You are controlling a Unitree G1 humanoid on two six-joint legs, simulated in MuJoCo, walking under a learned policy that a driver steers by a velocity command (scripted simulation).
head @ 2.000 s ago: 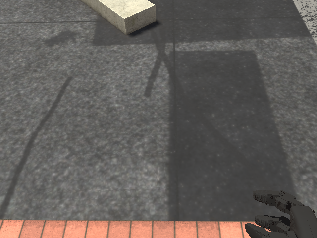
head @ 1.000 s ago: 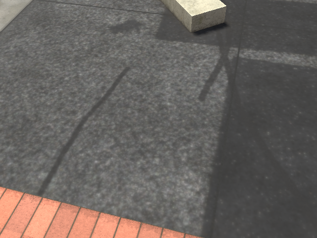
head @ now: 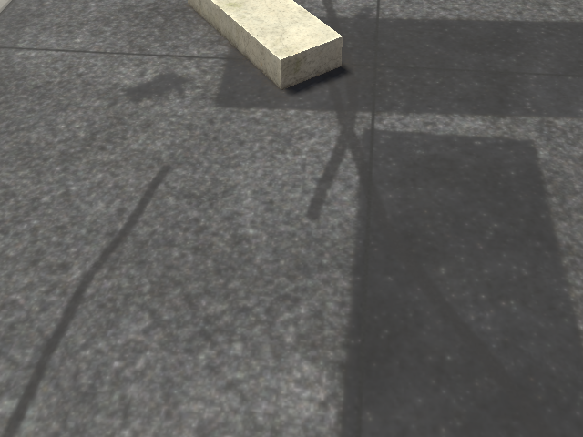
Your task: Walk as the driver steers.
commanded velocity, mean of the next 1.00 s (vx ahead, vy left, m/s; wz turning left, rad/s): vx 0.94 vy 0.00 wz -0.40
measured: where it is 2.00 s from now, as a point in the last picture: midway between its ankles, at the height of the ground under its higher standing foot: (356, 242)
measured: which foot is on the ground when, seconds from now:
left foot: up 0.00-0.18, down 0.20-0.68, up 0.70-1.00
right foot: down 0.00-0.20, up 0.22-0.68, down 0.70-1.00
